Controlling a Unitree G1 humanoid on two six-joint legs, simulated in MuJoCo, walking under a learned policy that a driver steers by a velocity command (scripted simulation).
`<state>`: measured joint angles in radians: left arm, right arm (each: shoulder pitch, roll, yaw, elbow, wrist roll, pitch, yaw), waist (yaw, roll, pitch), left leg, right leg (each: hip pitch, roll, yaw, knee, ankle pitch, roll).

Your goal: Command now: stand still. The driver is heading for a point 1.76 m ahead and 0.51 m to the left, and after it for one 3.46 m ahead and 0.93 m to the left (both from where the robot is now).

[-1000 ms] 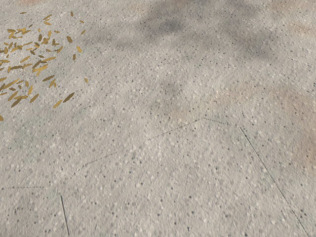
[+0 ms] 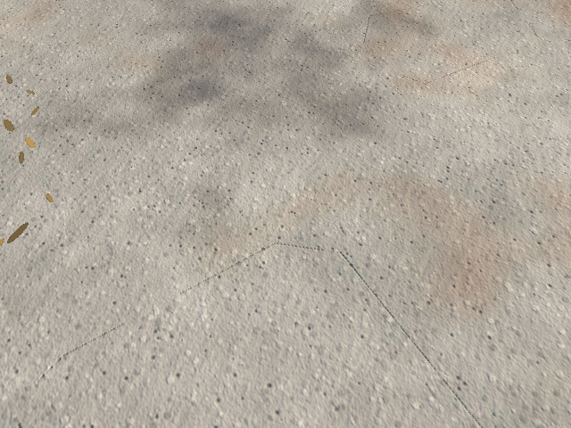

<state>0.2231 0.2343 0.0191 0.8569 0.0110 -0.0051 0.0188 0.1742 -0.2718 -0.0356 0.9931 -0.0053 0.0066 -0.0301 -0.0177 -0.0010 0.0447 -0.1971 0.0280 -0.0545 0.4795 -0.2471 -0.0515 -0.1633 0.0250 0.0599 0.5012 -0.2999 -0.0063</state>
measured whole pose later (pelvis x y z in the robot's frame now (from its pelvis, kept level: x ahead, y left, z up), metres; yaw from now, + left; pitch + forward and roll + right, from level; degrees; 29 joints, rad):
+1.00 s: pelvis +0.03 +0.03 -0.01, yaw +1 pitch +0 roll +0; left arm 0.38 0.22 0.02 1.05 -0.03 -0.03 0.03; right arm 0.31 -0.21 -0.01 1.10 0.02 -0.06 -0.02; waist 0.01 -0.02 -0.01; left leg -0.26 -0.01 0.00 0.64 -0.43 0.05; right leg -0.17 -0.01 0.06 0.56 -0.39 -0.01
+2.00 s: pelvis +0.54 +0.05 -0.02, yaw +15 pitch +2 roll -2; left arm 0.34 0.26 0.06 0.99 -0.01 -0.05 0.02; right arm 0.07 -0.23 -0.05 0.75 0.03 -0.05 0.06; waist 0.05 0.01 0.04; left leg -0.55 0.03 0.08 0.60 -0.10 0.12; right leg 0.12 -0.03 -0.28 0.37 -0.47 0.03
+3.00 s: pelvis +1.05 +0.29 -0.01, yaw +36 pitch +3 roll -2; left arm 0.42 0.29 0.06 0.91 -0.03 -0.06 -0.01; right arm 0.03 -0.25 -0.03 0.63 0.01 -0.09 0.03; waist 0.11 0.02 0.01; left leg -0.47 0.03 0.00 0.48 -0.05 0.06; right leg 0.02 0.00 -0.01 0.34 -0.40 0.01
